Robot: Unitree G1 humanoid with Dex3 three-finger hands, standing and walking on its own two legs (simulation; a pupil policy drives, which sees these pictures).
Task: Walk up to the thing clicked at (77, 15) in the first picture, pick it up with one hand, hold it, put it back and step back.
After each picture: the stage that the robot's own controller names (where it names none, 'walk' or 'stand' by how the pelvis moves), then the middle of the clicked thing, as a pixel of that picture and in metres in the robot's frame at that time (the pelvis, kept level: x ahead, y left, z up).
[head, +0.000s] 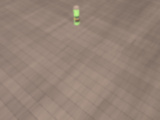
stand; (76, 15) +1.81 +0.04 -0.65
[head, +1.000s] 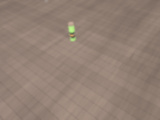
walk; (71, 31) +1.67 +0.22 -0.64
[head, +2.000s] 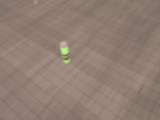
walk; (65, 52) +1.12 +0.25 -0.65
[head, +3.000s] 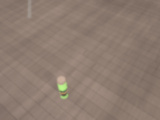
walk; (62, 87) +0.71 +0.20 -0.64
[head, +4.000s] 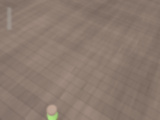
walk; (52, 116) +0.49 +0.17 -0.63
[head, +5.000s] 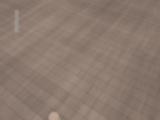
stand; out of the picture +0.43 +0.20 -0.65
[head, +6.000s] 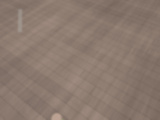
stand; out of the picture +0.42 +0.19 -0.65
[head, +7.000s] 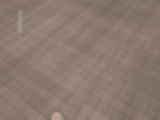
stand; out of the picture +0.43 +0.20 -0.66
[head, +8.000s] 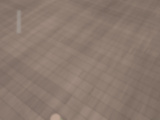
stand; out of the picture +0.42 +0.20 -0.66
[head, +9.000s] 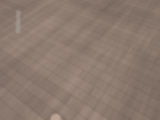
go down; out of the picture +0.42 +0.20 -0.66
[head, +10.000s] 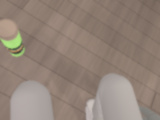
go down; (12, 40) +0.50 +0.23 -0.27
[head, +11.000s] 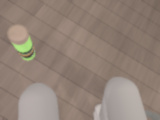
approach; (23, 45) +0.50 +0.22 -0.26
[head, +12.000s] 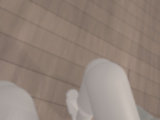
close in; out of the picture +0.49 +0.27 -0.17
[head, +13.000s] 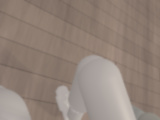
close; out of the picture +0.48 +0.29 -0.16
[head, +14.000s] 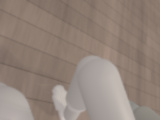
lift; out of the picture +0.45 +0.26 -0.17
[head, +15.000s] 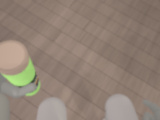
lift; (22, 74) +0.34 +0.19 +0.01
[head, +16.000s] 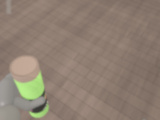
hold; (33, 91) +0.31 +0.17 +0.02
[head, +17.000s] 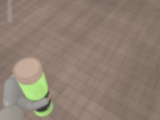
hold; (37, 91) +0.31 +0.16 +0.03
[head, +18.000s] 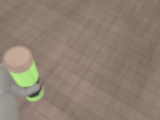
crouch; (27, 78) +0.36 +0.18 -0.02
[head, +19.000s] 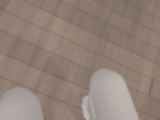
lower; out of the picture +0.52 +0.24 -0.04
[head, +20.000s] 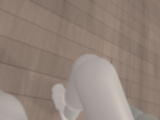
lower; out of the picture +0.48 +0.28 -0.16
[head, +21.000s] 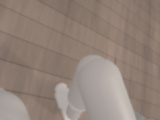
lower; out of the picture +0.47 +0.28 -0.17
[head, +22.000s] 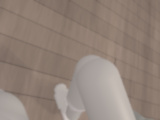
lower; out of the picture +0.46 +0.29 -0.17
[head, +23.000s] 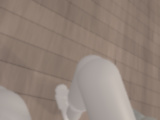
lower; out of the picture +0.47 +0.28 -0.16
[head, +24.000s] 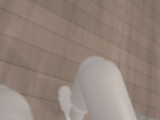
open; out of the picture +0.47 +0.26 -0.17
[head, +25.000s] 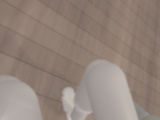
stand; out of the picture +0.46 +0.26 -0.18
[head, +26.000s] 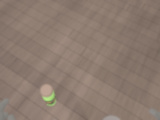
stand; (48, 95) +0.43 +0.18 -0.50
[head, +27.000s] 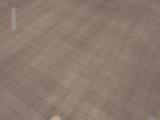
stand; out of the picture +0.40 +0.18 -0.60
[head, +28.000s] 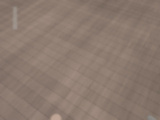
stand; out of the picture +0.41 +0.18 -0.60
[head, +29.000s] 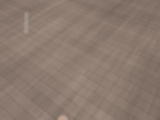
stand; out of the picture +0.42 +0.16 -0.65
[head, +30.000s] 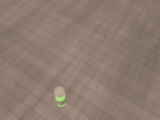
walk; (60, 97) +0.48 +0.13 -0.64
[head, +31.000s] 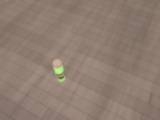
walk; (59, 70) +0.73 +0.21 -0.62
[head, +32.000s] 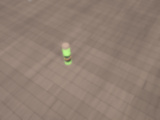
stand; (66, 54) +1.05 +0.19 -0.63
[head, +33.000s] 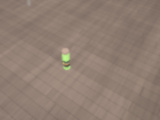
stand; (66, 59) +1.04 +0.16 -0.65
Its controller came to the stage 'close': yes
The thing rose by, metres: 0.69
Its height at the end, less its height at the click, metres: +0.00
